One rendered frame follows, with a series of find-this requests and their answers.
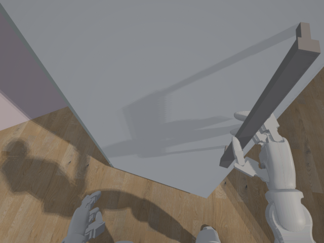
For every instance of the right robot hand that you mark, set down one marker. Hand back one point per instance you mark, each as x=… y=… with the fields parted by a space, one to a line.
x=279 y=172

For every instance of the robot right thigh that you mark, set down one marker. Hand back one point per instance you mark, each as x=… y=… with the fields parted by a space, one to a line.
x=207 y=236

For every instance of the robot right shin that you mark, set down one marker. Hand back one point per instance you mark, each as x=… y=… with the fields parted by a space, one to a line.
x=209 y=227

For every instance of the left robot hand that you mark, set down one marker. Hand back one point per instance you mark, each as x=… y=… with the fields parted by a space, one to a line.
x=81 y=222

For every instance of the handle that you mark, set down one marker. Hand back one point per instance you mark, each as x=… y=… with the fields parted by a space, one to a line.
x=299 y=58

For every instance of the fridge door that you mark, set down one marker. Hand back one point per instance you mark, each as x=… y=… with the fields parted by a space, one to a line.
x=157 y=82

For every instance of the right robot forearm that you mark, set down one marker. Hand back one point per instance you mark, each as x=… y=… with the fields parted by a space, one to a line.
x=289 y=220

